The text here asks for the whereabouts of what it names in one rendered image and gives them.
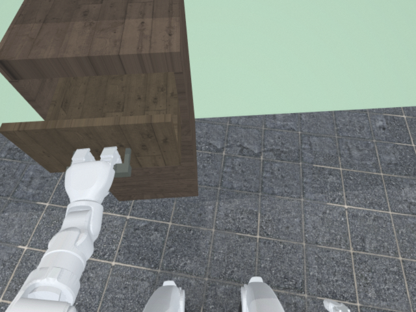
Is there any handle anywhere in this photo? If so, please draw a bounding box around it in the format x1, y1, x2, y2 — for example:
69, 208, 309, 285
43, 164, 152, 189
64, 148, 132, 177

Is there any robot left thigh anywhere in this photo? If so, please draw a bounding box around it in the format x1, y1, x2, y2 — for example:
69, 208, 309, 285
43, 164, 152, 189
143, 285, 185, 312

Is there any robot thigh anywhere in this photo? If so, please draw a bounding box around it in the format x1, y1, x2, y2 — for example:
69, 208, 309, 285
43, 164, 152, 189
143, 285, 185, 312
241, 282, 285, 312

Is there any robot right thigh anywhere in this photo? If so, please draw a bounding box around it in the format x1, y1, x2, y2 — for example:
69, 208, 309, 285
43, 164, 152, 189
241, 282, 285, 312

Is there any cabinet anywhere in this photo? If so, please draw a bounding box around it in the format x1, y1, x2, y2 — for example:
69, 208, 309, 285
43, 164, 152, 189
0, 0, 198, 201

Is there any robot left hand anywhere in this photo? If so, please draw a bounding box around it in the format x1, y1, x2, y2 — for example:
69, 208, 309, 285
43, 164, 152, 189
64, 146, 122, 204

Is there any robot left upper arm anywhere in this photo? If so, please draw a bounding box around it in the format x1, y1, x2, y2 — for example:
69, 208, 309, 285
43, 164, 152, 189
10, 298, 76, 312

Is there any drawer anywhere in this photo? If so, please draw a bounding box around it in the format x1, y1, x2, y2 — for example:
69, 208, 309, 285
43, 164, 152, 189
0, 72, 181, 173

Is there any robot right hand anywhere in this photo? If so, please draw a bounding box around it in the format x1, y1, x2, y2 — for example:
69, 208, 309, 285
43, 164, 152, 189
323, 299, 350, 312

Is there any left robot forearm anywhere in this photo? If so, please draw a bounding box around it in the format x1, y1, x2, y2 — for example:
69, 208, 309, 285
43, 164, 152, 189
5, 200, 103, 312

